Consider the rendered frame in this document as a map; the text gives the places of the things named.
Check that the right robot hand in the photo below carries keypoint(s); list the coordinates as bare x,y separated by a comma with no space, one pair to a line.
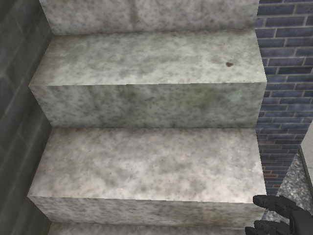
301,221

